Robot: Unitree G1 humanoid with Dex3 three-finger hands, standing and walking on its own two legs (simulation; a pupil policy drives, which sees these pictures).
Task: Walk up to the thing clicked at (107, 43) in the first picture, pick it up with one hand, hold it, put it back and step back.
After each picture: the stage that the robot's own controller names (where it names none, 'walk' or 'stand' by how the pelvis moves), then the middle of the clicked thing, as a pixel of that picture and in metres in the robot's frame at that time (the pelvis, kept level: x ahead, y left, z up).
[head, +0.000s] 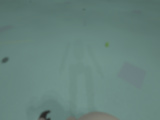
stand; (107, 44) +1.78 -0.47 -0.72
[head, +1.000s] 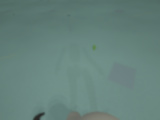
walk; (94, 47) +1.68 -0.02 -0.70
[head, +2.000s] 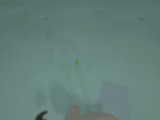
walk; (77, 62) +1.12 +0.27 -0.71
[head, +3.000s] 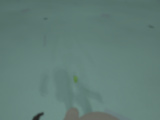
walk; (75, 79) +0.71 +0.21 -0.71
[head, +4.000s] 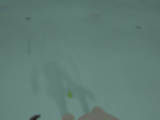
walk; (70, 95) +0.44 +0.17 -0.71
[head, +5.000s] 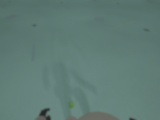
stand; (71, 105) +0.33 +0.20 -0.72
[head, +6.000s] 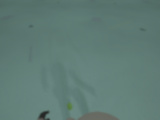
stand; (69, 106) +0.31 +0.21 -0.72
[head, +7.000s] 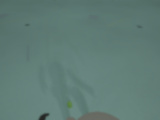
stand; (69, 104) +0.32 +0.22 -0.73
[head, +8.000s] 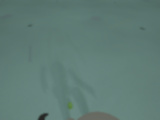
stand; (70, 105) +0.32 +0.21 -0.73
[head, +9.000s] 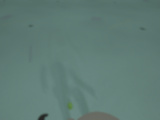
stand; (70, 106) +0.32 +0.21 -0.73
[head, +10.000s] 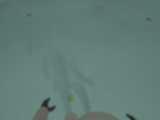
go down; (70, 98) +0.33 +0.20 -0.71
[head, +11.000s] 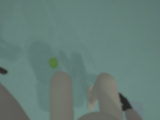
go down; (53, 63) +0.40 +0.25 -0.28
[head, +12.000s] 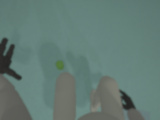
close in; (60, 65) +0.40 +0.24 -0.30
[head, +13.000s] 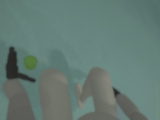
close in; (30, 63) +0.38 +0.28 -0.22
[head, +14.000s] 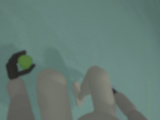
close; (25, 62) +0.38 +0.28 -0.22
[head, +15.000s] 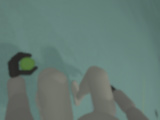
lift; (27, 64) +0.36 +0.27 -0.22
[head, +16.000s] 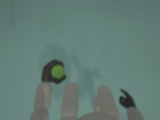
lift; (59, 73) +0.32 +0.20 +0.00
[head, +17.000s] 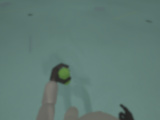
hold; (65, 76) +0.32 +0.17 +0.02
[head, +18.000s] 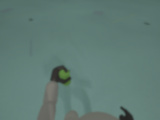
hold; (65, 77) +0.33 +0.17 +0.01
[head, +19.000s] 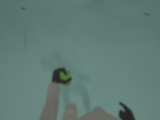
crouch; (66, 78) +0.33 +0.16 -0.04
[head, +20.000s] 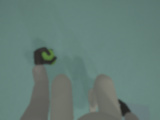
lower; (49, 57) +0.44 +0.24 -0.10
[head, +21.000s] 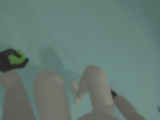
lower; (18, 60) +0.40 +0.29 -0.22
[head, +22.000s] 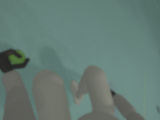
lower; (18, 60) +0.39 +0.30 -0.22
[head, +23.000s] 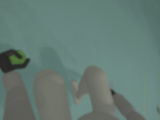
lower; (19, 60) +0.39 +0.30 -0.22
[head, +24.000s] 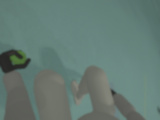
lower; (19, 60) +0.39 +0.30 -0.22
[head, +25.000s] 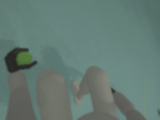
open; (24, 60) +0.38 +0.29 -0.22
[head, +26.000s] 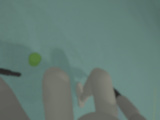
stand; (34, 60) +0.38 +0.28 -0.23
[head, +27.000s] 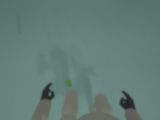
stand; (68, 83) +0.38 +0.20 -0.54
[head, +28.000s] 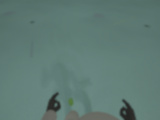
stand; (71, 102) +0.35 +0.19 -0.66
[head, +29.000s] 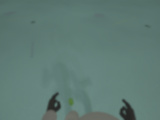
stand; (71, 102) +0.35 +0.20 -0.67
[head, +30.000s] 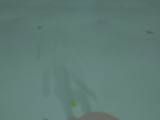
stand; (74, 103) +0.38 +0.18 -0.72
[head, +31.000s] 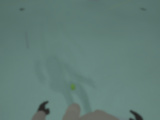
walk; (73, 87) +0.43 +0.19 -0.69
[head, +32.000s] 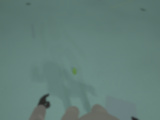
walk; (74, 71) +0.69 +0.19 -0.69
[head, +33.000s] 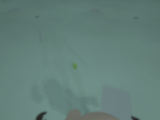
stand; (75, 66) +0.96 +0.27 -0.70
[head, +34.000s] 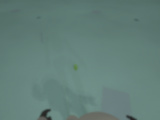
stand; (75, 67) +0.96 +0.23 -0.72
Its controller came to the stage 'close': yes
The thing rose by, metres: 0.71
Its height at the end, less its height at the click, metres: +0.00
